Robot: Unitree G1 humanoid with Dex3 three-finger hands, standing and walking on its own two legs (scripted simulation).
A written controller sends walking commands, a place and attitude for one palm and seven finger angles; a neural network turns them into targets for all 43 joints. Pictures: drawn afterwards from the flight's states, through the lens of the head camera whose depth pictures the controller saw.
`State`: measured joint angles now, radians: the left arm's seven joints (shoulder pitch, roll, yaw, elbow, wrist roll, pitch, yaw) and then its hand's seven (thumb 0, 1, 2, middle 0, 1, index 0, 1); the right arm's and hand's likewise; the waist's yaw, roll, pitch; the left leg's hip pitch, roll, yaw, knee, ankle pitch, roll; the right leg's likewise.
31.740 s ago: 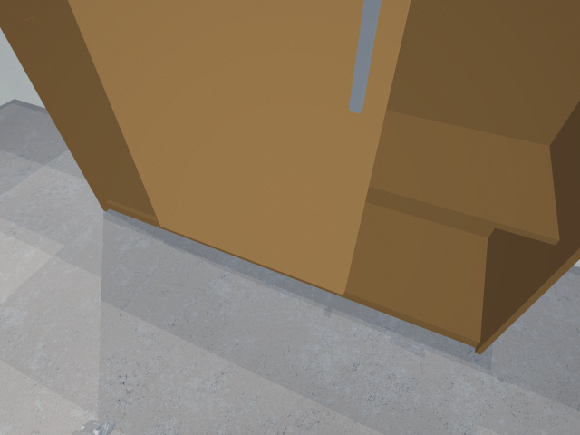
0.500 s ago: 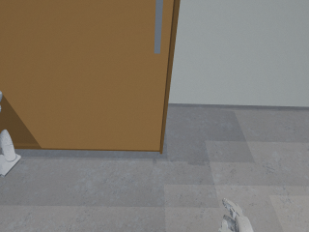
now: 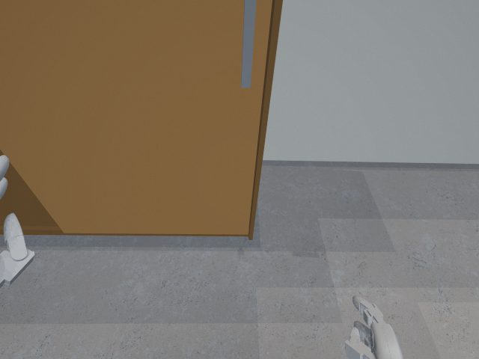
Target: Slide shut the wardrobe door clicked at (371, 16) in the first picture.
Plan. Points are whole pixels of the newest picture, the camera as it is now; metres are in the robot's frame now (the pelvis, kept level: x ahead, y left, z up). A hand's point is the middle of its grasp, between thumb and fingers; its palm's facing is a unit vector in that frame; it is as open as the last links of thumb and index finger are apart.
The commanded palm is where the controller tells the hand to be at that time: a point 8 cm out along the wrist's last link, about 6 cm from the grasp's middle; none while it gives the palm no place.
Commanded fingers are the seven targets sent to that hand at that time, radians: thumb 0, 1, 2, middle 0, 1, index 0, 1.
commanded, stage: let the arm hang, fingers relaxed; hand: left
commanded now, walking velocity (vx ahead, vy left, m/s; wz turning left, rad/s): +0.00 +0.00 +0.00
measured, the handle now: (248, 16) +0.76 +0.03 +0.25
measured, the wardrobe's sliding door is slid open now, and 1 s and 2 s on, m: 0.00 0.00 0.00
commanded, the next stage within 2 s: look to check the result in 1.10 s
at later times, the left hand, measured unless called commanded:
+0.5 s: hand out of the picture -0.05 +0.21 -0.17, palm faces +0.01 -0.97 -0.23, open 7.2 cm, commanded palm none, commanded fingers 0.00 0.90 0.90 -0.20 -0.30 -0.20 -0.30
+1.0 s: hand out of the picture +0.11 +0.25 -0.13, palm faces -0.01 -0.94 -0.35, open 7.4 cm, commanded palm none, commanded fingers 0.00 0.90 0.90 -0.20 -0.30 -0.20 -0.30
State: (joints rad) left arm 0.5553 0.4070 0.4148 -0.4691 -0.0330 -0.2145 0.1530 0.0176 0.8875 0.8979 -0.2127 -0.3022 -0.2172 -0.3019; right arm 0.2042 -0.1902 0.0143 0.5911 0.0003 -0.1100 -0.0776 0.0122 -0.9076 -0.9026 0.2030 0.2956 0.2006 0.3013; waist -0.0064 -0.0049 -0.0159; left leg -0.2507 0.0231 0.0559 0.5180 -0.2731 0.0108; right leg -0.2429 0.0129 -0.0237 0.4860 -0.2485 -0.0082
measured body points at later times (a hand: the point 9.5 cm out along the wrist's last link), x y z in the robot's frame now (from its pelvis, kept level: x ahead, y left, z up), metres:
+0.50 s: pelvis -0.03 +0.00 +0.00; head +0.00 +0.01 +0.45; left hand -0.05 +0.26 -0.15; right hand -0.04 -0.28 -0.14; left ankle +0.00 +0.11 -0.74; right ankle +0.00 -0.11 -0.74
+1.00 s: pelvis +0.00 +0.00 +0.01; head +0.00 -0.01 +0.46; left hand +0.11 +0.30 -0.11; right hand +0.10 -0.29 -0.13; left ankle +0.00 +0.11 -0.74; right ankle +0.00 -0.11 -0.74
